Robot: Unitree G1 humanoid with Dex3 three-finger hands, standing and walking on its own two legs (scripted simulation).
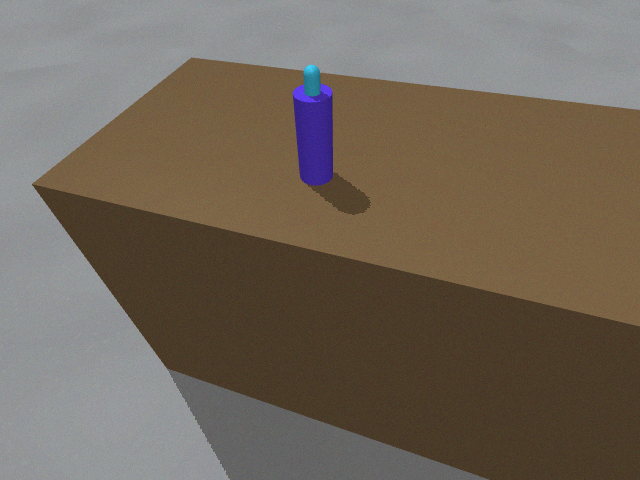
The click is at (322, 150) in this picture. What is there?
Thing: necked bottle
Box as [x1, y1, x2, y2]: [293, 65, 332, 185]
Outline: 308,65 303,72 304,84 297,87 293,91 293,101 300,177 306,183 317,185 327,182 332,176 331,89 328,86 319,83 319,71 317,67 314,65
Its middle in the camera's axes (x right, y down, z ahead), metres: +0.00 -0.18 +0.65
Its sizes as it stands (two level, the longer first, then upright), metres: 0.061 0.061 0.203
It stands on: a support 0.80 m high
